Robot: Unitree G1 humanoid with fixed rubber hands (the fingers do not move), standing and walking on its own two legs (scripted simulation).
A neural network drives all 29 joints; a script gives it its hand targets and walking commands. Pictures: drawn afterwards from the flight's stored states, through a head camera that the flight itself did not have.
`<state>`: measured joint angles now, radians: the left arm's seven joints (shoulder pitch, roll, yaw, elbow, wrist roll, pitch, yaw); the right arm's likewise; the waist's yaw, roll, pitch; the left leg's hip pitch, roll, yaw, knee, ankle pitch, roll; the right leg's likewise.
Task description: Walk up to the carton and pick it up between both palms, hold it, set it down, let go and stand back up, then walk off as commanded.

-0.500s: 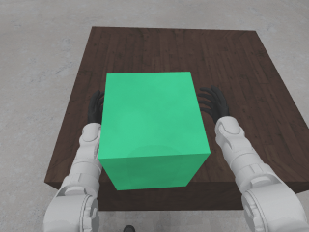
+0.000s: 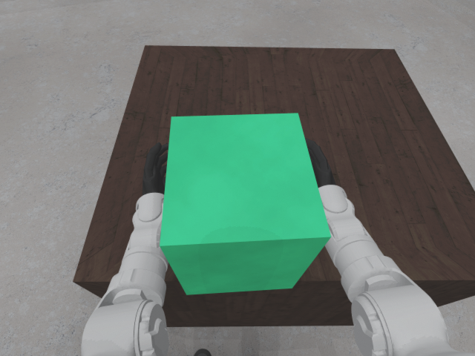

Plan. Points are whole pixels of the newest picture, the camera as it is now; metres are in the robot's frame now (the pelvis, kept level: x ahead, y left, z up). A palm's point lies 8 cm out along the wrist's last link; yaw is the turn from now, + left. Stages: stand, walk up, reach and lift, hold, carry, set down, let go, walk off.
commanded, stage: reach and lift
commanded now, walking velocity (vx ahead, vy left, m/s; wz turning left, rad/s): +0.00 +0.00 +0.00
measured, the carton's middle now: (237, 211) +0.35 +0.04 +0.02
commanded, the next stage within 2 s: none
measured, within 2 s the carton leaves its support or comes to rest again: leaves its support in 1.12 s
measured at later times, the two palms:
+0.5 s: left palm (156, 189) +0.38 +0.19 +0.03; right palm (320, 184) +0.41 -0.10 +0.04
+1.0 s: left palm (156, 190) +0.38 +0.19 +0.03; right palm (320, 185) +0.41 -0.10 +0.04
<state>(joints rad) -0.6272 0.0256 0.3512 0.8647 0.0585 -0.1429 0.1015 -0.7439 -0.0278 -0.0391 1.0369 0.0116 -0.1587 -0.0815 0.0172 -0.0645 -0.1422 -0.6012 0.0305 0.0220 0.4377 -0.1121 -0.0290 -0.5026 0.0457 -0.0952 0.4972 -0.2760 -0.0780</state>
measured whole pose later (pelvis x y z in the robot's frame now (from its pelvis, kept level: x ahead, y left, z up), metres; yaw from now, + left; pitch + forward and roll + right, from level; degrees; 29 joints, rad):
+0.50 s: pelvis +0.00 +0.00 +0.00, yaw +0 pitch +16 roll +1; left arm -0.63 0.00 0.43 0.87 0.17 -0.17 0.08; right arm -0.75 0.04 -0.25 1.10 -0.22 -0.26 -0.09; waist 0.02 -0.06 -0.15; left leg -0.59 0.02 0.02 0.42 -0.10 -0.03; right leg -0.50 0.04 -0.10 0.50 -0.28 -0.08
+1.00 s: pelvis +0.00 +0.00 +0.00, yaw +0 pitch +16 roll +1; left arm -0.62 -0.01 0.43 0.89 0.17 -0.20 0.10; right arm -0.74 0.05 -0.25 1.10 -0.22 -0.28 -0.11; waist 0.02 -0.06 -0.15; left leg -0.59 0.02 0.02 0.41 -0.10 -0.03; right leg -0.50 0.04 -0.10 0.50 -0.28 -0.08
